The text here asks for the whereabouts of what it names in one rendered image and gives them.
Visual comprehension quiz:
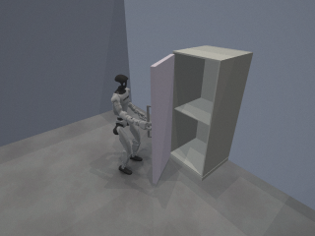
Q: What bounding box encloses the robot head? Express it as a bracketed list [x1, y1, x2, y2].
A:
[114, 74, 128, 94]

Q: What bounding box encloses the robot left hand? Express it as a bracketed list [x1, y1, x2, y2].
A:
[138, 111, 148, 121]

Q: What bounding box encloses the fridge door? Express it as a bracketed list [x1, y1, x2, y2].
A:
[150, 54, 175, 184]

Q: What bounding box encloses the handle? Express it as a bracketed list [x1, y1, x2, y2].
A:
[147, 105, 152, 138]

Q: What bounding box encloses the robot right hand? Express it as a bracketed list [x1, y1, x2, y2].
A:
[139, 121, 152, 131]

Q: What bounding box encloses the robot right forearm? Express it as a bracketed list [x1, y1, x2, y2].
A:
[119, 113, 141, 126]

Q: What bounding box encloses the robot left forearm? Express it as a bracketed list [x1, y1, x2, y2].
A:
[128, 101, 140, 114]

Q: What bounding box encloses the robot right upper arm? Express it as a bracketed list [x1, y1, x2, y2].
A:
[111, 94, 128, 116]

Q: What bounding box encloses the left robot thigh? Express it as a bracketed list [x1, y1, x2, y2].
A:
[127, 122, 141, 146]

